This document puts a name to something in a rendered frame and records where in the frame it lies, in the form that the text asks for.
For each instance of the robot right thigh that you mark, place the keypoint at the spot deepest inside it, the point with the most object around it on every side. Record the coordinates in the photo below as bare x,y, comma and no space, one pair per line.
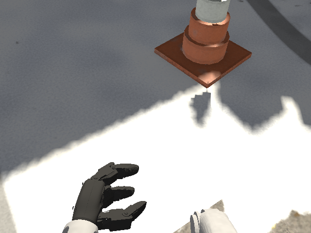
210,221

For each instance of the robot left forearm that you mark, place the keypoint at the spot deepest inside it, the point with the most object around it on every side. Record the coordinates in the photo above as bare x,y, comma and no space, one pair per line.
80,226

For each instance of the robot left hand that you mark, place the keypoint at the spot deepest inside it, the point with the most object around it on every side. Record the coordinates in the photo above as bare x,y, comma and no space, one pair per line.
97,194

